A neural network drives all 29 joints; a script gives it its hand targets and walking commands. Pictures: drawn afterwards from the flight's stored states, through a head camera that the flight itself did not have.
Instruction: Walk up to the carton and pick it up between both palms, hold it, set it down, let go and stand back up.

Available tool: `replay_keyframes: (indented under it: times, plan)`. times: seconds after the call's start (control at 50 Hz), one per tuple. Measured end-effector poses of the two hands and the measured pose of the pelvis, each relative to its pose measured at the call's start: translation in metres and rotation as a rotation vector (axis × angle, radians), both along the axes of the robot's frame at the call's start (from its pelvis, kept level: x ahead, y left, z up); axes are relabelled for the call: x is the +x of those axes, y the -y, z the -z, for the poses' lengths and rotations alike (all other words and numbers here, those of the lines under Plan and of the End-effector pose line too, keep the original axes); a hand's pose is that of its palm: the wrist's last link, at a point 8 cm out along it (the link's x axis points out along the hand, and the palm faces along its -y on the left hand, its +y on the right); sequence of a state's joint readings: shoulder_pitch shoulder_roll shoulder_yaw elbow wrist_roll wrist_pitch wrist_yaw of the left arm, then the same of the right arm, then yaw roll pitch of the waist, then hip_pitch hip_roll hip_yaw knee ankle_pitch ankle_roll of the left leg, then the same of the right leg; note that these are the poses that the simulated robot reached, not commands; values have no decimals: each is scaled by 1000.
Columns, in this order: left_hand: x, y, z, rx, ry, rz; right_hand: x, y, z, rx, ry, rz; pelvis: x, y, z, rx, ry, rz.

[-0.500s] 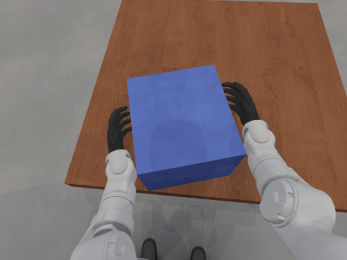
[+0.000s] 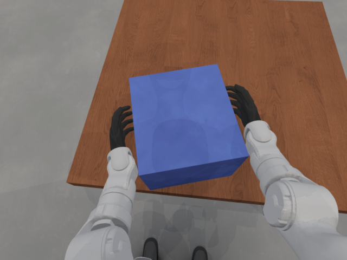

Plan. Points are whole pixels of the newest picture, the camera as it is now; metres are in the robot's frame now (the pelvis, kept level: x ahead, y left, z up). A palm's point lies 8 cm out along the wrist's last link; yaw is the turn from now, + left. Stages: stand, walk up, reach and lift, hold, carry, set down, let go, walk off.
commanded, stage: set down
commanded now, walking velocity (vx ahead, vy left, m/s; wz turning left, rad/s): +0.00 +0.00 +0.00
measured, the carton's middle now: (182, 129) +0.44 +0.05 -0.04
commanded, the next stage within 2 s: none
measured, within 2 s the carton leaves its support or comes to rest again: neither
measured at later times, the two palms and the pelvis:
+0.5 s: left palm (96, 129) +0.38 +0.23 +0.03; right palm (282, 83) +0.53 -0.17 +0.05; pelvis +0.00 +0.00 -0.01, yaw +0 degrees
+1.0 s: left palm (78, 118) +0.37 +0.23 +0.10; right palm (290, 73) +0.50 -0.15 +0.12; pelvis -0.01 -0.01 +0.01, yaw +3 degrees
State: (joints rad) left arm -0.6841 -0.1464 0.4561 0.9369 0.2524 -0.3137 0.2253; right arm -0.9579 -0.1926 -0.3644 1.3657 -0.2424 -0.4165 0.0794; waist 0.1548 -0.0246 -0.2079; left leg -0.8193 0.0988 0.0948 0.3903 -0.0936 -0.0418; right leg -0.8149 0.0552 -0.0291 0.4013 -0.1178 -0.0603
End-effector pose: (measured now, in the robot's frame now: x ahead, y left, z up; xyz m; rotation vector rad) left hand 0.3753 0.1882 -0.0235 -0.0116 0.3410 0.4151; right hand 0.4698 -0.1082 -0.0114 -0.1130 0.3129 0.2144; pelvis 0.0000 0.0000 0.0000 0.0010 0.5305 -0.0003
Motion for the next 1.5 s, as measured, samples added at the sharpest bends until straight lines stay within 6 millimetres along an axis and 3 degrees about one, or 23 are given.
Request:
replay_keyframes:
  times: [0.12,0.3,0.48,0.58,0.72,0.86,0.98,1.22,1.5]
  plan:
    - [10,-3,-2,8,-20,10,12,-2,4,13,-26,2,0,-1,7,-12,-46,1]
    - [15,-10,-13,26,10,24,39,13,-15,36,68,34,1,0,14,-15,-61,-10]
    - [4,-37,-46,27,53,-34,57,53,-55,53,117,71,-1,1,8,-13,-29,-12]
    - [9,-38,-70,17,77,0,56,65,-85,48,122,65,-3,2,6,-13,4,-19]
    - [14,-32,-104,18,98,28,47,56,-118,59,103,23,-7,4,1,-7,76,-22]
    - [10,-41,-126,15,77,-9,39,40,-136,65,74,-1,-10,5,-3,-4,134,-28]
    - [-4,-44,-125,14,45,-8,30,39,-131,49,41,3,-10,6,-7,-5,185,-48]
    - [-52,-28,-76,2,13,8,-20,74,-84,21,35,26,-14,6,-9,-1,239,-62]
    - [-50,-15,-88,11,53,38,-51,90,-72,30,27,9,-13,7,-10,6,283,-28]
